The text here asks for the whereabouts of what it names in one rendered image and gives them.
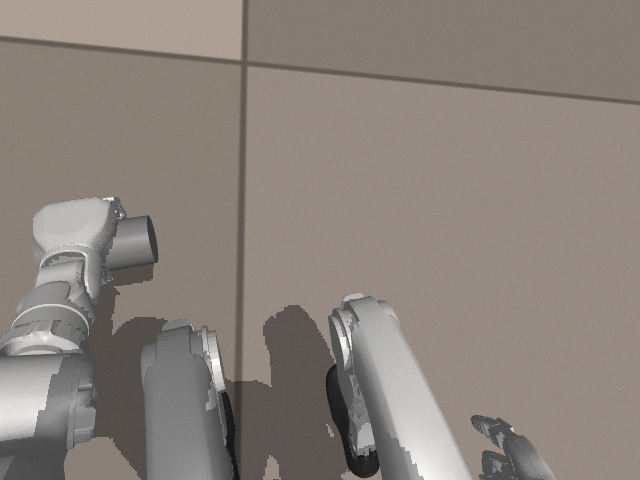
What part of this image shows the left robot foot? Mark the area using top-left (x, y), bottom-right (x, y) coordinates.
top-left (221, 392), bottom-right (240, 480)

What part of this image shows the can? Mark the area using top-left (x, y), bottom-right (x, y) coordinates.
top-left (33, 215), bottom-right (158, 271)

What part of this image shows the left robot arm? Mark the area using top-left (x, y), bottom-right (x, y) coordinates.
top-left (0, 245), bottom-right (103, 480)

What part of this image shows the right robot hand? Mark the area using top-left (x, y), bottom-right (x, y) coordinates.
top-left (471, 415), bottom-right (557, 480)

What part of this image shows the left robot hand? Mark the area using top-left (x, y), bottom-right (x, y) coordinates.
top-left (33, 197), bottom-right (127, 285)

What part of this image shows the right robot foot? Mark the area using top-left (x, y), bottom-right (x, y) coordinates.
top-left (326, 364), bottom-right (380, 478)

